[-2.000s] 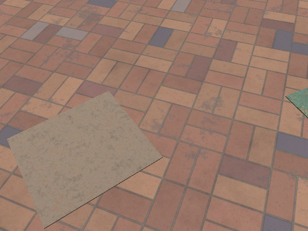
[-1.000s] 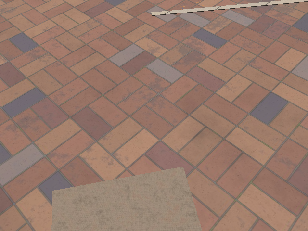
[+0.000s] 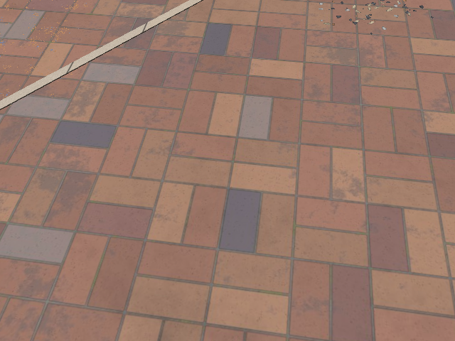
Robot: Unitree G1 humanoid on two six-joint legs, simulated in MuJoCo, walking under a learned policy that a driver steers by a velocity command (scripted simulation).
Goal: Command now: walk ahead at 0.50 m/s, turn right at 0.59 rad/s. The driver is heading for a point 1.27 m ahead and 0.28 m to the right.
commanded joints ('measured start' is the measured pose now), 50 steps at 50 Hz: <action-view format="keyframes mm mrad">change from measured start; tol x32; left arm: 1 99 133 40 -45 12 -20 10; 50 128 105 26 24 15 -30 14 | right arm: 1 -56 -137 -29 -113 -20 -42 -6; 50 -28 -122 -13 -27 7 -26 5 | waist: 1 41 -30 -148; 18 20 -129 -90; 21 -15 387 -395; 50 84 -64 -156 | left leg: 1 -389 64 -75 -12 113 6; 18 -8 -49 -61 -720 383 13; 21 657 379 -785 -842 -17 262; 27 201 192 -248 -973 243 164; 44 300 181 125 -652 1012 112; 46 -306 -41 106 -5 -27 10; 50 -423 77 -39 21 79 29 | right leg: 1 416 -257 429 -320 125 -196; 17 290 -202 439 -209 66 -96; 23 -360 -70 177 705 -276 74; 41 -153 -113 0 -15 84 40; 44 268 -27 -65 -112 102 -31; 46 883 -423 607 -155 -35 -253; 50 495 -325 373 -317 128 -173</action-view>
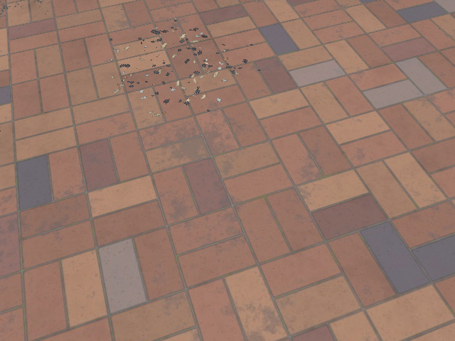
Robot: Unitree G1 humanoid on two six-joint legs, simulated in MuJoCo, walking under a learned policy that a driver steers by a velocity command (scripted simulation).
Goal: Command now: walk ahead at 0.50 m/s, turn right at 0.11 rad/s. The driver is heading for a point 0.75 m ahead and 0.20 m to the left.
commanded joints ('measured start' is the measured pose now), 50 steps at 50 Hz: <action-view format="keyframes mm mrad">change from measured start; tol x32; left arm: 1 111 116 38 -13 13 -20 4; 50 86 124 40 29 24 -55 17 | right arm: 1 -64 -120 -29 -99 -12 -27 -2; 50 -21 -130 -54 -244 -17 45 -35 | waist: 1 55 -95 -114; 18 100 -60 27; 24 -75 164 -441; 50 82 -84 -78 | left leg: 1 -355 90 -67 39 117 7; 12 -317 43 -34 -453 570 -18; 21 -24 -119 92 -576 331 119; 24 733 266 -839 -795 88 400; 32 87 94 -331 -904 545 299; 43 135 74 -427 -737 320 170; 50 -418 -44 -155 127 0 -16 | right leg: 1 363 -264 348 -290 172 -196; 16 440 -278 -9 -389 249 -113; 21 480 -244 -111 56 874 -27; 24 -333 29 132 839 -389 79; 44 113 -31 108 -102 126 58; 47 745 -458 819 -216 -300 -191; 50 395 -340 458 -230 142 -135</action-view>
